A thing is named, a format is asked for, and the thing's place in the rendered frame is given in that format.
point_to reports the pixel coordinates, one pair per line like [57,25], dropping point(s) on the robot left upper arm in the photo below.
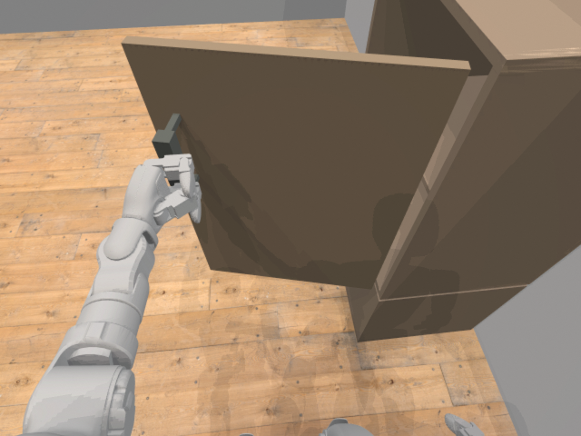
[84,400]

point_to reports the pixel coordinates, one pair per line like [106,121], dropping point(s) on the robot left hand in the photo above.
[149,198]

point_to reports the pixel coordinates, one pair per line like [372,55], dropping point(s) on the robot right hand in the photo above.
[461,427]

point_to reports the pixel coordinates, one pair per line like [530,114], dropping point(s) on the left robot forearm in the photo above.
[106,330]

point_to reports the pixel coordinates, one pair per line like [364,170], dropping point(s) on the robot right shin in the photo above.
[336,421]

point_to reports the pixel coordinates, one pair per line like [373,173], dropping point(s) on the cupboard door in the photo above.
[308,159]

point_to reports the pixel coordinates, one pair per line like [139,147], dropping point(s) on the handle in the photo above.
[165,142]

